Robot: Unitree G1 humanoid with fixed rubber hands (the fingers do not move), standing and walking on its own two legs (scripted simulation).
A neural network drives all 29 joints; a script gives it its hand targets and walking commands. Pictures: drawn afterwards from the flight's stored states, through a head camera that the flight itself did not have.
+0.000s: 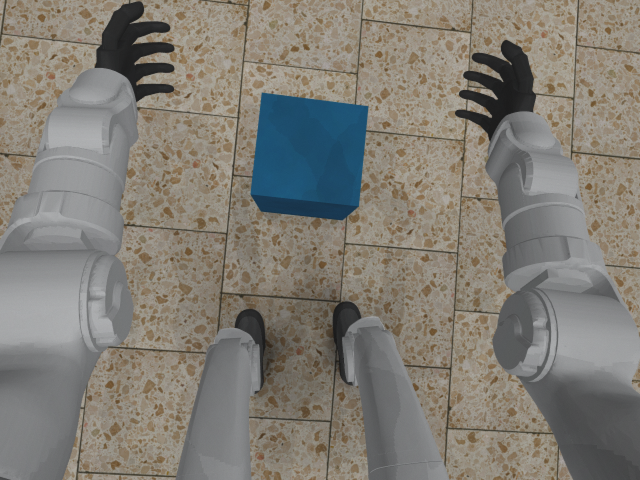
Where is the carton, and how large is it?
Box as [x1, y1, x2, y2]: [250, 93, 367, 219]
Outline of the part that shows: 262,93 250,193 261,211 334,219 344,218 358,206 367,106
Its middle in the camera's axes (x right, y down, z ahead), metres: -0.02 -0.17 +0.88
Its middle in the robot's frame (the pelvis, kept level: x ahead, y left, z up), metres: +0.56 -0.05 -0.54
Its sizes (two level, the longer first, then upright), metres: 0.210 0.200 0.250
